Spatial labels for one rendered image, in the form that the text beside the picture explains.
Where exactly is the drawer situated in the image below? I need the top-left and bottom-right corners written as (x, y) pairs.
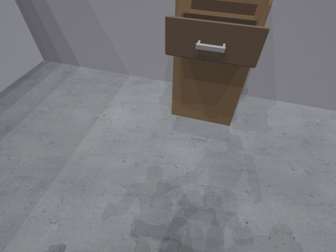
top-left (165, 12), bottom-right (270, 68)

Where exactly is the cabinet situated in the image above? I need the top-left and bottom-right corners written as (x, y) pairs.
top-left (172, 0), bottom-right (274, 126)

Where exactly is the handle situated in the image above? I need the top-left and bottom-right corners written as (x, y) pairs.
top-left (195, 40), bottom-right (226, 53)

